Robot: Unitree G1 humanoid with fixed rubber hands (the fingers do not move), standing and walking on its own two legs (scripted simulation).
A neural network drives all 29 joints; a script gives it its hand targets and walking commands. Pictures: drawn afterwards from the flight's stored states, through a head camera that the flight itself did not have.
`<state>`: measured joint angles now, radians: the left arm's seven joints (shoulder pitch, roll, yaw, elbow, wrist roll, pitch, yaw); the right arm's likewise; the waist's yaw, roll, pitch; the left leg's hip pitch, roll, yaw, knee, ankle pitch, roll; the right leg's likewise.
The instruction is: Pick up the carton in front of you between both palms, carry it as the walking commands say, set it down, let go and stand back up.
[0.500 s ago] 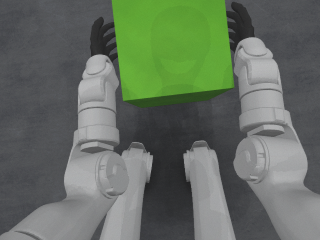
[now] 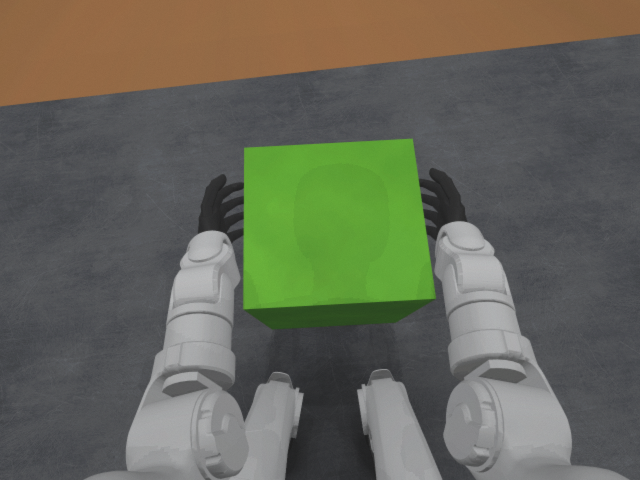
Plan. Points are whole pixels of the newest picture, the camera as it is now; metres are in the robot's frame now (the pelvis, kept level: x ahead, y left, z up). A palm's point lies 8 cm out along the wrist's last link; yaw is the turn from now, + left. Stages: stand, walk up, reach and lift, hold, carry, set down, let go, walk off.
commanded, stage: reach and lift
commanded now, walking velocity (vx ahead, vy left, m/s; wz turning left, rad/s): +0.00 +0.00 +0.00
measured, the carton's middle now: (331, 248) +0.42 +0.00 -0.11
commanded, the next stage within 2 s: hold in 1.68 s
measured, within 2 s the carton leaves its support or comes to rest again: neither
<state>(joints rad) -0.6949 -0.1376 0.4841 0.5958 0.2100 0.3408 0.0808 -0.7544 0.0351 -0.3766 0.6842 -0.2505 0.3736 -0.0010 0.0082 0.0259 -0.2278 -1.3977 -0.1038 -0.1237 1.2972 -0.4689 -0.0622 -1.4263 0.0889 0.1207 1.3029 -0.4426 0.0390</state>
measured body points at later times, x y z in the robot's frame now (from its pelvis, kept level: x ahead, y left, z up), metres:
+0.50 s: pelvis +0.05 +0.01 +0.12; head +0.09 +0.00 +0.57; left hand +0.38 +0.15 +0.11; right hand +0.38 -0.15 +0.10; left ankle +0.06 +0.14 -0.60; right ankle +0.07 -0.13 -0.60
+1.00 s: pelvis +0.04 +0.01 +0.14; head +0.02 +0.01 +0.59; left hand +0.36 +0.16 +0.16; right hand +0.35 -0.15 +0.16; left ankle +0.06 +0.14 -0.60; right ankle +0.07 -0.13 -0.60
